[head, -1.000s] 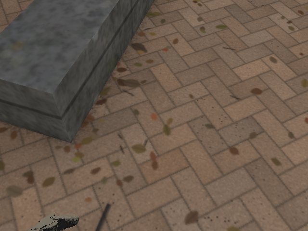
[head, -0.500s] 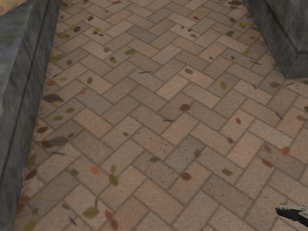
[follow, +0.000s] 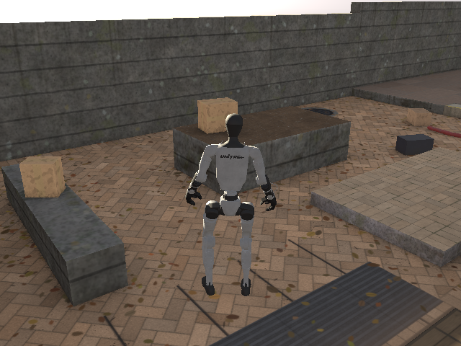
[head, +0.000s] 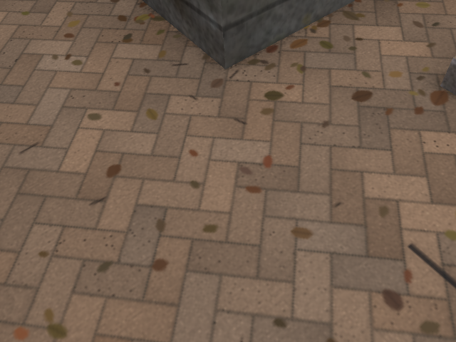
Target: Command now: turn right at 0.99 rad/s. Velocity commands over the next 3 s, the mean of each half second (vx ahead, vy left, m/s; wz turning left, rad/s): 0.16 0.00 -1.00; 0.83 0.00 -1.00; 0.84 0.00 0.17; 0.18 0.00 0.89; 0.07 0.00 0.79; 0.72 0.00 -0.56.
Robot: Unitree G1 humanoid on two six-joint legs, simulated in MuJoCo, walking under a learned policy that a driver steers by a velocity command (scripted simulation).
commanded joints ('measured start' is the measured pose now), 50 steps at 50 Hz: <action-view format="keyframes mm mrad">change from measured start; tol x32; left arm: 1 156 294 88 -64 49 -45 12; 41 -346 33 -43 -95 68 -68 -121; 50 274 286 64 117 52 -71 -13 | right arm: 1 -107 -54 -11 -140 -41 -21 -1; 41 433 -99 21 113 -50 -98 -2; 50 98 -126 40 -111 -19 -127 24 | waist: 1 92 -330 -218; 20 -44 -226 -110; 23 -59 219 -109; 41 -115 95 160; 50 168 -22 -238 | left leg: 1 -470 -134 -239 545 -323 -39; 16 -186 -237 -369 70 60 -4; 21 339 -146 -385 -237 59 59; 24 387 254 -1004 -483 -554 237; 39 434 99 -111 -570 117 107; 45 452 156 48 -50 1540 101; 46 307 168 24 215 1452 112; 48 -418 -131 -46 904 -76 22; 50 -553 -82 -296 921 54 50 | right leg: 1 347 -334 623 -252 615 -354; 14 170 -76 518 -196 372 -171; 21 -244 31 589 -130 -412 -119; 25 -680 21 222 553 -74 -9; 38 -645 -7 -7 450 208 -28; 45 -37 183 -209 165 -58 -200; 48 786 -157 651 -187 -375 -385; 50 717 -196 748 -334 -146 -374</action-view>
